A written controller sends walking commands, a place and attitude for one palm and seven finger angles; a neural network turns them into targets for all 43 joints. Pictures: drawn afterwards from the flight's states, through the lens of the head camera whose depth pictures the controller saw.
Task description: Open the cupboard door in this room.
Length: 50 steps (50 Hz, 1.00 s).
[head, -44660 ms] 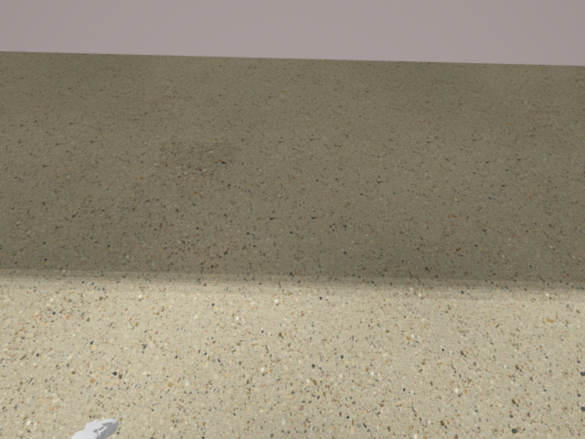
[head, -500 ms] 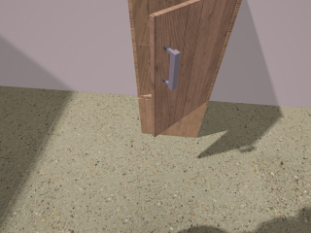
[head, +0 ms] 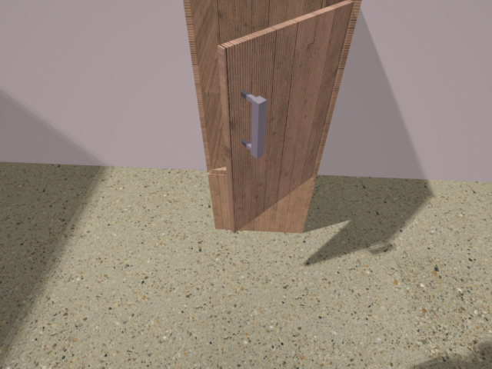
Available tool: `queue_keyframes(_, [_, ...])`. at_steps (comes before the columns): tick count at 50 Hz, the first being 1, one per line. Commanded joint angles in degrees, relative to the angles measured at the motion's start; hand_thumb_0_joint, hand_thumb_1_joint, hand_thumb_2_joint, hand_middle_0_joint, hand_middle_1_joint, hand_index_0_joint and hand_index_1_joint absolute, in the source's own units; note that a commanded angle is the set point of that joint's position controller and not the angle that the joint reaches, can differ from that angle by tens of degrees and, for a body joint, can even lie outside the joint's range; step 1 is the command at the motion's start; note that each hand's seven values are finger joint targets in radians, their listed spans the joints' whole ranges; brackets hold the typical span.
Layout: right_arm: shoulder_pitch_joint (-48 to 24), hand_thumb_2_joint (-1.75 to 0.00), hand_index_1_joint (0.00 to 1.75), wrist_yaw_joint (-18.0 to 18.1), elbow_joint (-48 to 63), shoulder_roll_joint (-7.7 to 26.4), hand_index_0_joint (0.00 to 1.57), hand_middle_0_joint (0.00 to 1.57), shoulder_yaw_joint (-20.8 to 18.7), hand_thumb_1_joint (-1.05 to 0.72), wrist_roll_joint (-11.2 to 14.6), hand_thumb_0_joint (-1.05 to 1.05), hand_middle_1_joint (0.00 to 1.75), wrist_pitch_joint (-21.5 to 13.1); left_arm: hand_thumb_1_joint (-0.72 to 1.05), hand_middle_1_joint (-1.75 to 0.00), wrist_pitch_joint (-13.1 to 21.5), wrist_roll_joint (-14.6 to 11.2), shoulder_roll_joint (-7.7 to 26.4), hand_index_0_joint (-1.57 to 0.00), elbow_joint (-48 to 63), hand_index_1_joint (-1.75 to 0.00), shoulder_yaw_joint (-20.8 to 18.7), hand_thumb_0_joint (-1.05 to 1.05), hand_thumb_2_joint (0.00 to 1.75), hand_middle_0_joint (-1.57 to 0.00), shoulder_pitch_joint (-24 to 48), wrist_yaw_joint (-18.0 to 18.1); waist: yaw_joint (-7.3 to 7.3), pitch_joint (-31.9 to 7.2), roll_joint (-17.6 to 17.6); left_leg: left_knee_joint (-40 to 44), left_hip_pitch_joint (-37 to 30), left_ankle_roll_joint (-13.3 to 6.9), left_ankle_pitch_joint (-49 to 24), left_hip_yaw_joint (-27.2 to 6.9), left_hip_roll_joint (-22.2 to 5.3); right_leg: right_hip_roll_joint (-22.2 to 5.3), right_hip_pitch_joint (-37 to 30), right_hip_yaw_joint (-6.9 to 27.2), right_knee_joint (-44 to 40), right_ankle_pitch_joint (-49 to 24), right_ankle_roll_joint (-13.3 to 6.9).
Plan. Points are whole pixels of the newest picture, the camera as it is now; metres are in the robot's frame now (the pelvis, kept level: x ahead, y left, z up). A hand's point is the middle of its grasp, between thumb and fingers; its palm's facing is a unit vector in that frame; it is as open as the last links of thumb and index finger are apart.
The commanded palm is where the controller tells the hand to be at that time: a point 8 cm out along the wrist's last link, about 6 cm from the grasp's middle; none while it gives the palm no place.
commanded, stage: let the arm hang, fingers relaxed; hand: left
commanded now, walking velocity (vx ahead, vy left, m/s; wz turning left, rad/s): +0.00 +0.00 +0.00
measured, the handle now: (251, 125) +0.58 +0.02 +0.08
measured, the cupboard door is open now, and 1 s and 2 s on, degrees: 44 44 44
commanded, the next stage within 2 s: look to check the result in 0.02 s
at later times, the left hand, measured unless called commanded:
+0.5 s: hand out of the picture -0.01 +0.15 -0.17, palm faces +0.05 -0.98 -0.18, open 7.3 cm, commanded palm none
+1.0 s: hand out of the picture +0.03 +0.17 -0.19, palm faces -0.03 -0.98 -0.20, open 7.3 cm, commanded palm none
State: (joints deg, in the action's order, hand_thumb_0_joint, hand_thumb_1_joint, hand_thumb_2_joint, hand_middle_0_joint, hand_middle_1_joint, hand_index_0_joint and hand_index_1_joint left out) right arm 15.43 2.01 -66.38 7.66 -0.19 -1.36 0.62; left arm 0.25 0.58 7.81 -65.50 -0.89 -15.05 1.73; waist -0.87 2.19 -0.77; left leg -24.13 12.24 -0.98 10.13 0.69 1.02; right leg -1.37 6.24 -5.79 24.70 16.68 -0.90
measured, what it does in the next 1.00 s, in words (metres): stands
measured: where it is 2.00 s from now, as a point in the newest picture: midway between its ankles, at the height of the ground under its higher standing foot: outside the picture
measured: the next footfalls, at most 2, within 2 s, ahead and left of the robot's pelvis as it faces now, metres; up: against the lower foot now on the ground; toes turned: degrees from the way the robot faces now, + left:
right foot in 1.28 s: +0.00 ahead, -0.16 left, +0.00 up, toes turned -17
left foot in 1.60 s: +0.12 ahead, +0.07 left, +0.00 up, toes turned -26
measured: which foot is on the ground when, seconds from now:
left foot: down 0.00-1.00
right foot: down 0.00-1.00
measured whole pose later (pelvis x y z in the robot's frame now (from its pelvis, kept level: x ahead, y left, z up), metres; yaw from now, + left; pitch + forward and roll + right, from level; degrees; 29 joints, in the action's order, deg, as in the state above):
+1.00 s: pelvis +0.02 -0.01 -0.01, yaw -6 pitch -1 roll +0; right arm 11.7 3.2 -62.0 9.5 -2.8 -1.2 2.1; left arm -2.7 1.1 9.3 -62.5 -4.2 -15.1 0.7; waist 0.3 4.8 0.1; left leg -32.4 14.4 0.7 17.0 5.3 -3.6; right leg 2.4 9.7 -0.7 30.6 20.1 -2.6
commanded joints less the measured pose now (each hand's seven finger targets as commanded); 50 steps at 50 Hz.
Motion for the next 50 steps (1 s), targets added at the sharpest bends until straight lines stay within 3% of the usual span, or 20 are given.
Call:
queue_keyframes(1, [3.51,-0.9,0.3,0.03,1.36,4.77,0.2,0.2,-0.57,-0.9,0.14,0.0,0.3,-0.7,0.9,-0.3,0.68,-0.34,6.14,-0.2,0.28,-0.3,-0.97,0.0,0.9,-0.2,-5.35,0.49,0.37,2.05,0.27,3.47,-0.25,-0.98,-6.85,-5.21,-5.27,-5.7,3.01,5.43,-6.39,-5.31,-1.75])
queue_keyframes(34, [1.75,-0.9,0.3,0.53,1.17,5.72,0.2,0.2,-0.52,-0.9,0.25,0.0,0.3,-0.74,0.9,-0.3,0.96,-0.38,6.0,-0.2,0.13,-0.3,-0.98,0.0,0.9,-0.2,-5.86,0.66,0.5,1.7,1.4,2.59,-2.68,-0.8,-10.95,-4.45,-5.92,-5.75,1.11,5.03,-7.14,-12.78,-1.57])
queue_keyframes(39, [1.49,-0.9,0.3,1.1,2.04,6.42,0.2,0.2,-1.76,-0.9,0.16,0.0,0.3,0.45,0.9,-0.3,-0.47,-0.02,7.58,-0.2,1.76,-0.3,-2.61,0.0,0.9,-0.2,-4.79,0.5,0.38,2.34,2.32,-1.93,-0.66,0.16,-6.79,-0.69,-6.73,-6.43,2.85,8.67,-5.26,-16.34,-2.62])
queue_keyframes(44, [-0.41,-0.9,0.3,1.15,5.33,6.6,0.2,0.2,-3.09,-0.9,0.21,0.0,0.3,0.99,0.9,-0.3,-1.47,0.38,10.18,-0.2,4.5,-0.3,-4.57,0.0,0.9,-0.2,-2.77,0.02,0.45,1.88,6.16,-9.18,2.43,1.58,0.63,3.51,-5.65,-9.37,4.87,14.97,-4.15,-19.26,-6.01])
queue_keyframes(46, [-0.78,-0.9,0.3,1.2,6.4,6.61,0.2,0.2,-3.38,-0.9,0.3,0.0,0.3,0.89,0.9,-0.3,-1.62,0.42,10.8,-0.2,5.49,-0.3,-5.06,0.0,0.9,-0.2,-1.69,-0.12,0.2,1.86,5.54,-9.52,2.07,1.82,2.04,3.73,-5.86,-9.52,6.15,16.64,-2.85,-21.66,-6.77])
queue_keyframes(48, [0.06,-0.9,0.3,1.29,7.03,7.25,0.2,0.2,-3.58,-0.9,0.27,0.0,0.3,0.6,0.9,-0.3,-1.87,0.41,10.78,-0.2,6.65,-0.3,-5.27,0.0,0.9,-0.2,-0.28,-0.39,-0.45,1.16,2.28,-6.19,-1.21,1.28,-1.98,2.65,-7.42,-7.16,8.87,15.53,-0.11,-20.92,-5.32])
queue_keyframes(49, [0.77,-0.9,0.3,1.45,7.16,8.49,0.2,0.2,-3.79,-0.9,0.07,0.0,0.3,0.32,0.9,-0.3,-1.98,0.3,10.14,-0.2,7.4,-0.3,-5.28,0.0,0.9,-0.2,0.39,-0.65,-0.61,0.64,-2.17,-2.64,-3.5,0.08,-6.15,0.07,-10.24,-4.07,10.64,13.04,3.26,-19.62,-3.54])
queue_keyframes(50, [1.65,-0.9,0.3,1.72,7.35,10.79,0.2,0.2,-4.19,-0.9,-0.21,0.0,0.3,0.11,0.9,-0.3,-2.11,0.19,9.05,-0.2,8.26,-0.3,-5.15,0.0,0.9,-0.2,0.58,-0.91,-0.7,-0.3,-7.78,0.59,-6.5,-2.85,-10.31,-5.41,-15.38,-0.34,14.31,9.59,9.15,-13.63,-1.53])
